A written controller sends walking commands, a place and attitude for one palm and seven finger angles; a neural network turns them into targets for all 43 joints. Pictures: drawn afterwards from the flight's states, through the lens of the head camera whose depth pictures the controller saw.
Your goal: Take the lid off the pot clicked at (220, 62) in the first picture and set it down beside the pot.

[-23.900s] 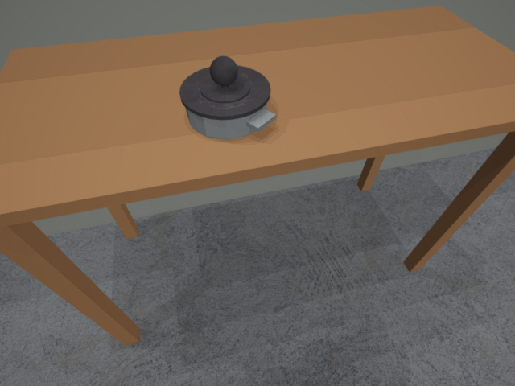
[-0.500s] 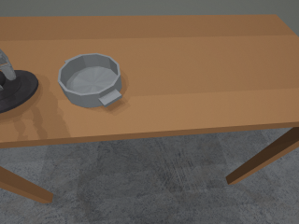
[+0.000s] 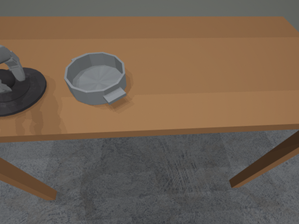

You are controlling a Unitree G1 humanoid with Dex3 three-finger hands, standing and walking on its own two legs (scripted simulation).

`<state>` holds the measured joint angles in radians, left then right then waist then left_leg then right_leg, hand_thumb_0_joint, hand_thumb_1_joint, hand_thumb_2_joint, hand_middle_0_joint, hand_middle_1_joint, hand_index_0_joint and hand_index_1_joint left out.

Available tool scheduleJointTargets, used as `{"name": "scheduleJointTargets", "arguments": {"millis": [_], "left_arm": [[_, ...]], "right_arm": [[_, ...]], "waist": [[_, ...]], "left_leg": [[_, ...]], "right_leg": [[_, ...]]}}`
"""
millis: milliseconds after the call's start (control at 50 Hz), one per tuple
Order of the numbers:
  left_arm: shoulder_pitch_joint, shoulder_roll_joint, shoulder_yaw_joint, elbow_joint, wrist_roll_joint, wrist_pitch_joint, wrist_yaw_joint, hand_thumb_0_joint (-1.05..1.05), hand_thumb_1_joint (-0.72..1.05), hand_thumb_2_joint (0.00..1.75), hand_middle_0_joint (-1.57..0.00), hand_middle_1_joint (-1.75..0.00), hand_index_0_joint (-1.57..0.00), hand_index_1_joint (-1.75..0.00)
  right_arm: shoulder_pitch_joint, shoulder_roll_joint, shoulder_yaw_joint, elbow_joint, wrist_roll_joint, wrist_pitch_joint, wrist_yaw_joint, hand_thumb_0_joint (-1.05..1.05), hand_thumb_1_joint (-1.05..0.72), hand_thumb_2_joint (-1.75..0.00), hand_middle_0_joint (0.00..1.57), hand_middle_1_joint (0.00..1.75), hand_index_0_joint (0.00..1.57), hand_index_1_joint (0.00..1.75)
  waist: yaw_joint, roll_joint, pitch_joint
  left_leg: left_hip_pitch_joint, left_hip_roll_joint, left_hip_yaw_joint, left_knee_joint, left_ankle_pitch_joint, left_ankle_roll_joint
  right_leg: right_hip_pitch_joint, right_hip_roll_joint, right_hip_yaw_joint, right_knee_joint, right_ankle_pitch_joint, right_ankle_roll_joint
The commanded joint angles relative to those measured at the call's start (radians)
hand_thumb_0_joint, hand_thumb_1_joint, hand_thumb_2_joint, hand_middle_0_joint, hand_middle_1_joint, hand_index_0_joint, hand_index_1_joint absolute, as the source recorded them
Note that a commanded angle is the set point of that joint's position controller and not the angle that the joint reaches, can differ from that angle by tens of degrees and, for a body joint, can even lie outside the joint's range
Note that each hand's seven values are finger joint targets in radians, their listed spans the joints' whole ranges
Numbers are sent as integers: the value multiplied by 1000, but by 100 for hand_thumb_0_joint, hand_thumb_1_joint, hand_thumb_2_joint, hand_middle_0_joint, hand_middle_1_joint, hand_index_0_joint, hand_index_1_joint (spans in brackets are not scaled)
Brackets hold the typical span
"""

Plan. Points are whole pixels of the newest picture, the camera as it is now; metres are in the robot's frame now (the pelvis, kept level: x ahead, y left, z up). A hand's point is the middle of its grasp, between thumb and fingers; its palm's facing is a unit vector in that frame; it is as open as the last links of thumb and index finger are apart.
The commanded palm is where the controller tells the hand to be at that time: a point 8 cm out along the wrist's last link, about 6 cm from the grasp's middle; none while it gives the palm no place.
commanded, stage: open the fingers wide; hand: left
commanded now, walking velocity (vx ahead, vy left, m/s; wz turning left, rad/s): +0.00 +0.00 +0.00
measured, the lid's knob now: (2, 79) +0.46 +0.37 +0.13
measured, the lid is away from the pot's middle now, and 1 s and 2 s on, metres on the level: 0.23 0.23 0.23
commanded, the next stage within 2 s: raise the empty hand in 0.68 s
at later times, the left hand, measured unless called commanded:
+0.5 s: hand out of the picture +0.43 +0.35 +0.17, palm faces -0.35 -0.12 -0.93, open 10.4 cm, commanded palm +0.44 +0.35 +0.22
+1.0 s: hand out of the picture +0.44 +0.35 +0.18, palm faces -0.33 -0.12 -0.94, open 11.0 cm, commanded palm +0.45 +0.35 +0.25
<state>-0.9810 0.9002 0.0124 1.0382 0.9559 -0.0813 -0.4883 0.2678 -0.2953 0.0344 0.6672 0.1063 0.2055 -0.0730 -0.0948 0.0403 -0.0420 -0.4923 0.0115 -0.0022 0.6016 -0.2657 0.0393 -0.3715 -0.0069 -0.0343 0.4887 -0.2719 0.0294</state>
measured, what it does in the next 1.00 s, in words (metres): stands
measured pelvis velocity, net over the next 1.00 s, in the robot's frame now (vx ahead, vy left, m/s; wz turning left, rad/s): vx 0.00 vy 0.00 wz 0.00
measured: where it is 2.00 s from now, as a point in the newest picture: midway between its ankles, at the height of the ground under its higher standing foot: outside the picture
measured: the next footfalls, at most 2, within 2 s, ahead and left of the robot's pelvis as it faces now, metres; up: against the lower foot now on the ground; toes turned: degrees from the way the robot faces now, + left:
none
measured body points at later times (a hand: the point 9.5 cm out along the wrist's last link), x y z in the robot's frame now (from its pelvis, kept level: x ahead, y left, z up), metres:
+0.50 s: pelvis +0.00 +0.00 +0.00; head +0.05 +0.01 +0.45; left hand +0.45 +0.35 +0.22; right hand +0.04 -0.27 -0.12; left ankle +0.02 +0.09 -0.73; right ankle -0.02 -0.15 -0.73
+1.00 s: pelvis +0.00 +0.00 +0.00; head +0.05 +0.01 +0.45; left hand +0.45 +0.35 +0.24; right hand +0.06 -0.27 -0.12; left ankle +0.02 +0.09 -0.73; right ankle -0.02 -0.15 -0.73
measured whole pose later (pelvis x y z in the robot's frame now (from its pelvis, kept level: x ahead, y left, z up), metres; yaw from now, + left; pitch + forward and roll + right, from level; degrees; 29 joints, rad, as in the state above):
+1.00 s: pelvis +0.00 +0.00 +0.00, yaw +0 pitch +8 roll -2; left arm -1.05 0.91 -0.03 1.03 0.95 -0.05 -0.49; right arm 0.27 -0.29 0.04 0.67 0.11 0.22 -0.07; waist -0.10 0.04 -0.04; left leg -0.48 0.00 0.00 0.59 -0.26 0.04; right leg -0.36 -0.01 -0.03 0.48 -0.26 0.03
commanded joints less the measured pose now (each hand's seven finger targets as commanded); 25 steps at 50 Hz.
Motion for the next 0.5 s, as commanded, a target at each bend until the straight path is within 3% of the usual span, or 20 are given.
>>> {"name": "scheduleJointTargets", "arguments": {"millis": [0, 20, 80, 120, 160, 200, 240, 260, 340, 380, 400, 460, 480], "left_arm": [[-519, 359, 80, -264, -20, 1, 48, 0, 21, 92, -59, -86, -65, -88], [-493, 370, 96, -242, -17, 1, 50, 0, 19, 91, -58, -85, -63, -88], [-472, 308, 42, -192, -25, 10, 40, 0, 14, 89, -55, -83, -60, -85], [-493, 347, 70, -207, -14, 10, 47, 0, 11, 89, -54, -81, -57, -82], [-471, 314, 45, -166, -14, 17, 44, 0, 7, 88, -52, -79, -55, -80], [-485, 278, 12, -175, -16, 21, 40, 0, 4, 87, -51, -77, -53, -78], [-485, 309, 38, -181, -15, 21, 42, 0, 0, 87, -49, -74, -51, -75], [-480, 293, 21, -143, -15, 26, 39, 0, -2, 86, -48, -73, -50, -74], [-523, 347, 56, -195, -9, 16, 45, 0, -9, 85, -45, -69, -46, -69], [-506, 313, 36, -220, -12, 10, 46, 0, -11, 85, -45, -67, -45, -67], [-511, 329, 54, -243, -10, 9, 50, 0, -11, 85, -45, -67, -45, -67], [-461, 310, 49, -167, -15, 16, 43, 0, -11, 86, -45, -66, -45, -66], [-456, 290, 36, -200, -24, 12, 39, 0, -12, 86, -45, -66, -45, -66]], "right_arm": [[41, -177, -61, -83, -10, -25, -15, 0, -90, -90, 20, 30, 20, 30], [41, -176, -59, -81, -12, -23, -16, 0, -90, -90, 20, 30, 20, 30], [27, -176, -55, -81, -4, -21, -16, 0, -90, -90, 20, 30, 20, 30], [30, -178, -56, -80, -8, -16, -13, 0, -90, -90, 20, 30, 20, 30], [34, -174, -56, -80, -8, -14, -12, 0, -90, -90, 20, 30, 20, 30], [32, -177, -58, -78, -5, -12, -10, 0, -90, -90, 20, 30, 20, 30], [33, -176, -58, -83, -7, -11, -9, 0, -90, -90, 20, 30, 20, 30], [35, -176, -55, -79, -7, -12, -11, 0, -90, -90, 20, 30, 20, 30], [38, -179, -56, -84, -7, -8, -12, 0, -90, -90, 20, 30, 20, 30], [31, -177, -56, -89, -6, -12, -12, 0, -90, -90, 20, 30, 20, 30], [42, -175, -61, -88, -11, -12, -8, 0, -90, -90, 20, 30, 20, 30], [42, -174, -61, -88, -10, -5, -4, 0, -90, -90, 20, 30, 20, 30], [31, -177, -61, -91, -4, -4, -3, 0, -90, -90, 20, 30, 20, 30]], "waist": [[-4, 153, -405], [-3, 133, -399], [-9, 119, -340], [-4, 119, -364], [-9, 91, -346], [-14, 105, -341], [-9, 86, -354], [-16, 81, -320], [-6, 101, -380], [-2, 152, -386], [-2, 157, -401], [-7, 93, -340], [-2, 114, -348]], "left_leg": [[399, -32, -16, -35, 420, 40], [387, -36, -14, -31, 421, 43], [352, -35, -6, -45, 372, 39], [340, -39, -10, -47, 351, 37], [324, -40, -7, -49, 335, 38], [340, -34, -9, -50, 340, 35], [330, -41, -8, -53, 314, 39], [308, -42, -4, -56, 291, 39], [317, -41, -6, -59, 308, 38], [375, -36, -17, -53, 388, 35], [394, -33, -24, -48, 397, 33], [324, -40, -16, -55, 332, 35], [352, -34, -16, -57, 378, 34]], "right_leg": [[0, 73, -29, -35, 242, -55], [6, 75, -31, -36, 252, -57], [-7, 75, -34, -42, 227, -59], [11, 72, -31, -37, 225, -60], [8, 73, -33, -38, 219, -59], [-16, 73, -32, -38, 208, -58], [5, 74, -30, -39, 208, -59], [-5, 73, -32, -42, 200, -60], [29, 70, -28, -35, 213, -60], [-5, 75, -36, -33, 213, -66], [-14, 75, -33, -34, 202, -61], [-8, 76, -35, -39, 192, -61], [-8, 76, -38, -38, 207, -65]]}}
